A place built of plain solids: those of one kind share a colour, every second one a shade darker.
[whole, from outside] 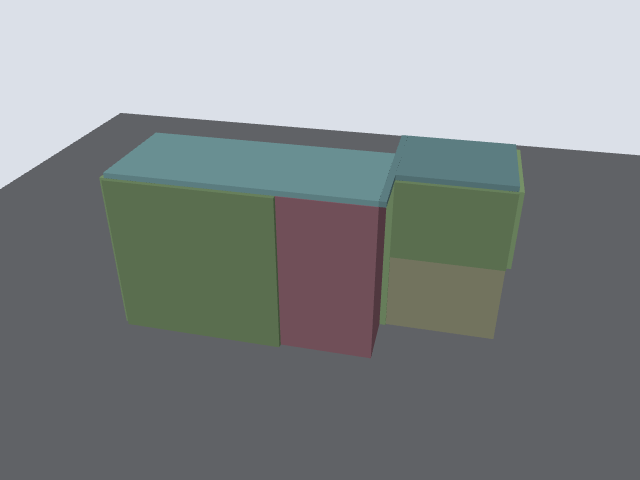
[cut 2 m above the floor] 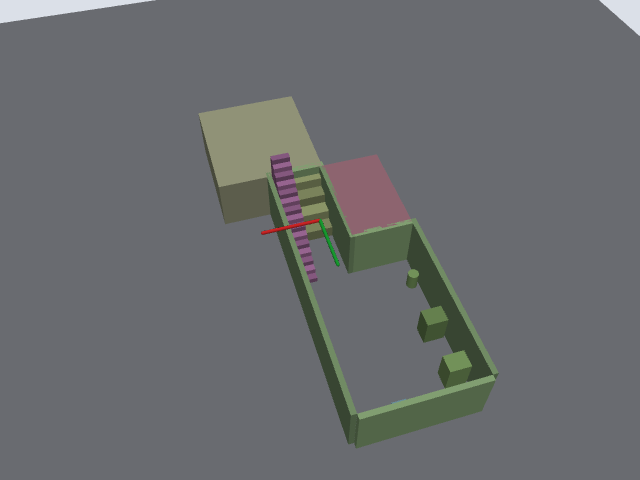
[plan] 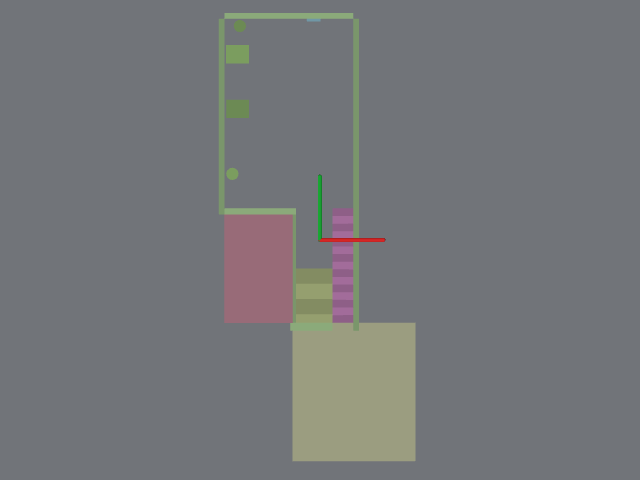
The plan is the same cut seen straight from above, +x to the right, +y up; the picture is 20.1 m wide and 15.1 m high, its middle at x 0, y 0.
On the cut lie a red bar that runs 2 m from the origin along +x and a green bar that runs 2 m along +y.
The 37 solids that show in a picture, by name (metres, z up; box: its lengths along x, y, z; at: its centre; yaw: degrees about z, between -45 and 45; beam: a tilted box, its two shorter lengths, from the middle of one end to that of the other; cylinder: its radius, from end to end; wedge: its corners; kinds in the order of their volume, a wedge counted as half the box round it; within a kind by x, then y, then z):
{
 "floor_1": {"box": [3.88, 4.36, 3.48], "at": [1.07, -4.78, 1.44]},
 "fill_1": {"box": [2.16, 3.52, 6.21], "at": [-1.94, -0.86, 3.06]},
 "wall_1": {"box": [0.18, 6.16, 6.22], "at": [-3.1, 3.88, 3.06]},
 "wall_2": {"box": [2.25, 0.2, 6.22], "at": [-1.88, 0.9, 3.06]},
 "wall_3": {"box": [4.05, 0.18, 6.22], "at": [-0.98, 7.05, 3.06]},
 "wall_4": {"box": [0.18, 4.11, 2.99], "at": [-0.96, -4.91, 4.67]},
 "wall_5": {"box": [0.18, 3.61, 6.22], "at": [-0.85, -0.8, 3.06]},
 "wall_6": {"box": [1.33, 0.25, 6.22], "at": [-0.27, -2.73, 3.06]},
 "wall_7": {"box": [3.88, 0.18, 2.99], "at": [1.07, -7.05, 4.67]},
 "wall_8": {"box": [0.18, 9.81, 6.22], "at": [1.14, 2.05, 3.06]},
 "roof_1": {"box": [4.05, 9.56, 0.2], "at": [-0.98, 2.18, 6.27]},
 "roof_2": {"box": [6.01, 0.25, 0.2], "at": [0.0, -2.73, 6.27]},
 "roof_3": {"box": [3.88, 4.11, 0.2], "at": [1.07, -4.91, 6.27]},
 "mass_1": {"box": [1.15, 0.28, 1.7], "at": [-0.18, -2.47, 0.8]},
 "mass_2": {"box": [1.15, 0.48, 1.3], "at": [-0.18, -2.1, 0.6]},
 "mass_3": {"box": [1.15, 0.48, 0.91], "at": [-0.18, -1.62, 0.4]},
 "mass_4": {"box": [1.15, 0.48, 0.51], "at": [-0.18, -1.14, 0.2]},
 "tread_1": {"wedge": [[0.4, -2.61, -0.05], [0.4, -2.61, 2.97], [0.4, -2.36, -0.05], [0.4, -2.36, 2.98], [1.05, -2.61, -0.05], [1.05, -2.61, 2.97], [1.05, -2.36, -0.05], [1.05, -2.36, 2.98]]},
 "tread_2": {"wedge": [[0.4, -2.37, -0.05], [0.4, -2.37, 2.78], [0.4, -2.13, -0.05], [0.4, -2.13, 2.78], [1.05, -2.37, -0.05], [1.05, -2.37, 2.78], [1.05, -2.12, -0.05], [1.05, -2.12, 2.78]]},
 "tread_3": {"wedge": [[0.4, -2.13, -0.05], [0.4, -2.13, 2.58], [0.4, -1.88, -0.05], [0.4, -1.88, 2.58], [1.05, -2.13, -0.05], [1.05, -2.13, 2.58], [1.05, -1.88, -0.05], [1.05, -1.88, 2.58]]},
 "tread_4": {"wedge": [[0.4, -1.88, -0.05], [0.4, -1.88, 2.38], [0.4, -1.64, -0.05], [0.4, -1.64, 2.38], [1.05, -1.89, -0.05], [1.05, -1.89, 2.38], [1.05, -1.64, -0.05], [1.05, -1.64, 2.38]]},
 "tread_5": {"wedge": [[0.4, -1.65, -0.05], [0.4, -1.65, 2.18], [0.4, -1.4, -0.05], [0.4, -1.4, 2.18], [1.05, -1.65, -0.05], [1.05, -1.65, 2.18], [1.05, -1.4, -0.05], [1.05, -1.4, 2.18]]},
 "tread_6": {"wedge": [[0.4, -1.41, -0.05], [0.4, -1.41, 1.98], [0.4, -1.16, -0.05], [0.4, -1.16, 1.98], [1.05, -1.4, -0.05], [1.05, -1.4, 1.98], [1.05, -1.16, -0.05], [1.05, -1.16, 1.98]]},
 "tread_7": {"wedge": [[0.4, -1.17, -0.05], [0.4, -1.17, 1.78], [0.4, -0.92, -0.05], [0.4, -0.92, 1.79], [1.05, -1.17, -0.05], [1.05, -1.17, 1.79], [1.05, -0.92, -0.05], [1.05, -0.92, 1.79]]},
 "tread_8": {"wedge": [[0.4, -0.93, -0.05], [0.4, -0.93, 1.59], [0.4, -0.69, -0.05], [0.4, -0.69, 1.59], [1.05, -0.93, -0.05], [1.05, -0.93, 1.59], [1.05, -0.68, -0.05], [1.05, -0.68, 1.59]]},
 "tread_9": {"wedge": [[0.4, -0.69, -0.05], [0.4, -0.69, 1.39], [0.4, -0.44, -0.05], [0.4, -0.44, 1.39], [1.05, -0.69, -0.05], [1.05, -0.69, 1.39], [1.05, -0.44, -0.05], [1.05, -0.44, 1.39]]},
 "tread_10": {"wedge": [[0.4, -0.45, -0.05], [0.4, -0.45, 1.19], [0.4, -0.21, -0.05], [0.4, -0.21, 1.19], [1.05, -0.45, -0.05], [1.05, -0.45, 1.19], [1.05, -0.21, -0.05], [1.05, -0.21, 1.19]]},
 "tread_11": {"wedge": [[0.4, -0.21, -0.05], [0.4, -0.21, 0.99], [0.4, 0.03, -0.05], [0.4, 0.03, 0.99], [1.05, -0.21, -0.05], [1.05, -0.21, 0.99], [1.05, 0.04, -0.05], [1.05, 0.04, 0.99]]},
 "tread_12": {"wedge": [[0.4, 0.03, -0.05], [0.4, 0.03, 0.79], [0.4, 0.28, -0.05], [0.4, 0.28, 0.79], [1.05, 0.04, -0.05], [1.05, 0.04, 0.79], [1.05, 0.27, -0.05], [1.05, 0.27, 0.79]]},
 "tread_13": {"wedge": [[0.4, 0.27, -0.05], [0.4, 0.27, 0.59], [0.4, 0.51, -0.05], [0.4, 0.51, 0.59], [1.05, 0.27, -0.05], [1.05, 0.27, 0.6], [1.05, 0.52, -0.05], [1.05, 0.52, 0.6]]},
 "tread_14": {"wedge": [[0.4, 0.51, -0.05], [0.4, 0.51, 0.39], [0.4, 0.76, -0.05], [0.4, 0.76, 0.4], [1.05, 0.51, -0.05], [1.05, 0.51, 0.39], [1.05, 0.76, -0.05], [1.05, 0.76, 0.4]]},
 "tread_15": {"wedge": [[0.4, 0.75, -0.05], [0.4, 0.75, 0.2], [0.4, 1.0, -0.05], [0.4, 1.0, 0.2], [1.05, 0.75, -0.05], [1.05, 0.75, 0.2], [1.05, 1.0, -0.05], [1.05, 1.0, 0.2]]},
 "bin_1": {"cylinder": 0.19, "from": [-2.76, 2.08, 0.0], "to": [-2.76, 2.08, 0.62]},
 "bin_2": {"box": [0.72, 0.58, 1.11], "at": [-2.59, 4.13, 0.51]},
 "bin_3": {"box": [0.72, 0.58, 1.11], "at": [-2.59, 5.84, 0.51]},
 "bin_4": {"cylinder": 0.19, "from": [-2.52, 6.73, 0.0], "to": [-2.52, 6.73, 0.62]},
 "cabinet_1": {"box": [0.44, 0.09, 0.62], "at": [-0.2, 6.92, 1.56]}
}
